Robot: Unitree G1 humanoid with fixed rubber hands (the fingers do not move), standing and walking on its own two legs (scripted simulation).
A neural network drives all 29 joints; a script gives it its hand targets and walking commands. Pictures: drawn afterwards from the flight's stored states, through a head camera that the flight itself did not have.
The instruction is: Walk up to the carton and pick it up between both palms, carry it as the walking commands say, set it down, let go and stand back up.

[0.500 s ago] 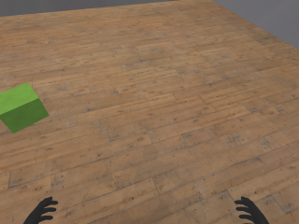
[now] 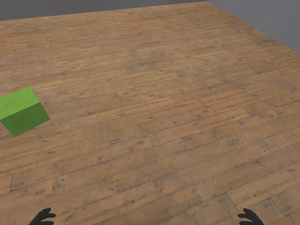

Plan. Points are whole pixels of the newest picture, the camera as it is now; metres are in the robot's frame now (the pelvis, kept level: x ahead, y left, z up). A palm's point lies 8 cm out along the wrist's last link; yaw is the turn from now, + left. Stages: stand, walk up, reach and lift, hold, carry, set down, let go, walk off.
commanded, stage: stand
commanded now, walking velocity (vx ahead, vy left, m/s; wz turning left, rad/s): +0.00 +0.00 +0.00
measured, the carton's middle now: (22, 111) +1.08 +1.05 -0.67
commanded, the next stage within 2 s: walk up in 1.56 s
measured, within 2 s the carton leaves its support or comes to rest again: neither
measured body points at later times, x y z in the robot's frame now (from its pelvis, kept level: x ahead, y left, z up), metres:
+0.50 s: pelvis +0.00 +0.00 +0.01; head +0.00 +0.00 +0.46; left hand +0.11 +0.32 -0.11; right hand +0.11 -0.32 -0.11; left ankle +0.01 +0.12 -0.74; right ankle +0.01 -0.12 -0.74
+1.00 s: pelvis +0.00 +0.00 +0.01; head +0.01 +0.00 +0.46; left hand +0.11 +0.32 -0.11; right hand +0.12 -0.32 -0.11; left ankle +0.01 +0.12 -0.74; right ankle +0.01 -0.12 -0.74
